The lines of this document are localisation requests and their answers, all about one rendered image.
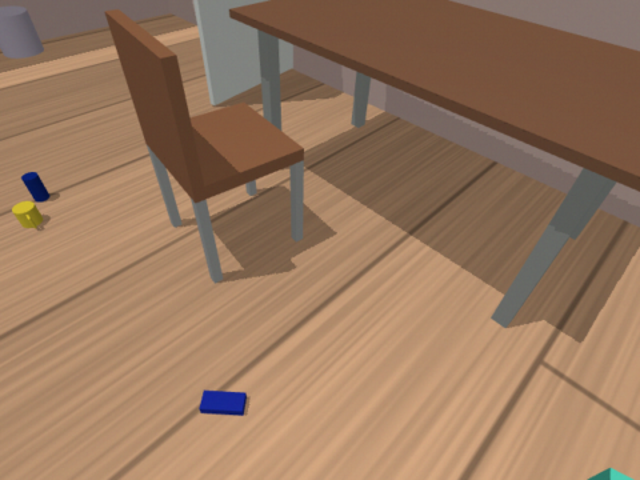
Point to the table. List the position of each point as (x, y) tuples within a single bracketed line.
[(572, 96)]

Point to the chair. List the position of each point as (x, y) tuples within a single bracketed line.
[(207, 154)]

